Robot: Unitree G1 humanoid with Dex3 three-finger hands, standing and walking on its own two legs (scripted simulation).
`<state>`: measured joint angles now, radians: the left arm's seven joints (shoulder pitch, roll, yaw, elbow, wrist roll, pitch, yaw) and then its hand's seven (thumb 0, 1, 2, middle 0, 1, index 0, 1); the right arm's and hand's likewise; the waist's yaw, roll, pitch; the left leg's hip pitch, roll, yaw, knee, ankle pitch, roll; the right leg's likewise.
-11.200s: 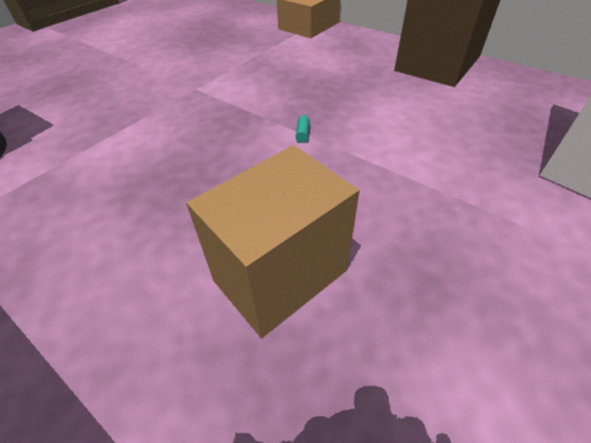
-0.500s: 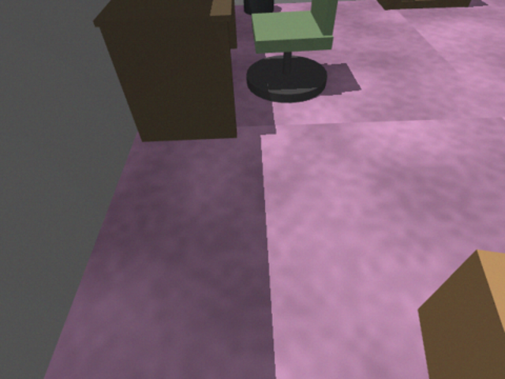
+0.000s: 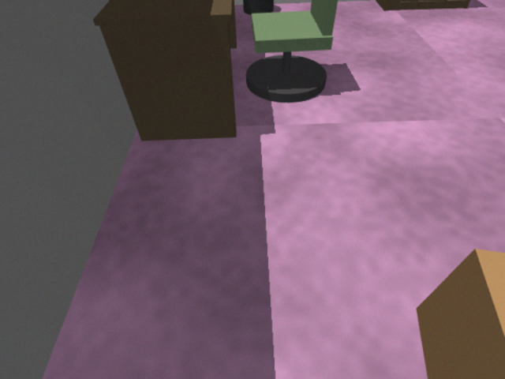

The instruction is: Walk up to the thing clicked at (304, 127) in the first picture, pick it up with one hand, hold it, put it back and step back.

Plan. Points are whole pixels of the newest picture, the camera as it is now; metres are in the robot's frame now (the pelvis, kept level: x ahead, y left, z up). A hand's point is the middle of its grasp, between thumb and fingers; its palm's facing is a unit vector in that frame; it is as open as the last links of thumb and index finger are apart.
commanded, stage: stand
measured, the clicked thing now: out of the picture +0.88 -1.68 -0.75
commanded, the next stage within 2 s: walk up in 0.56 s
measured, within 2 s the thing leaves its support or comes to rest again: neither
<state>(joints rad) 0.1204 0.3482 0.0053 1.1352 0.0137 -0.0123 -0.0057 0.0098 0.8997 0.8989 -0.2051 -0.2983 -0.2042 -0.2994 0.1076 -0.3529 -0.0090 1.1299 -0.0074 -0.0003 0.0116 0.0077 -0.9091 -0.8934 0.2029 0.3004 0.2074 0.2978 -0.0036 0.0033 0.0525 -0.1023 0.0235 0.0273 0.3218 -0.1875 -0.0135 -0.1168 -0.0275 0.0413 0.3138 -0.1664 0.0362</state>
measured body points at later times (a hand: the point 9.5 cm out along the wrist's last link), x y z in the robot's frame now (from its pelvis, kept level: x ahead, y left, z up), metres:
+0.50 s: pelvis +0.00 +0.00 +0.00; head +0.01 +0.00 +0.45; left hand +0.07 +0.31 -0.13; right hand +0.08 -0.30 -0.13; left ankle -0.01 +0.13 -0.75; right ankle +0.00 -0.14 -0.75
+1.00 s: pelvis +0.10 -0.05 -0.01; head +0.10 -0.08 +0.44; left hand +0.13 +0.27 -0.11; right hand +0.14 -0.38 -0.14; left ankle +0.10 +0.08 -0.68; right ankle +0.10 -0.16 -0.75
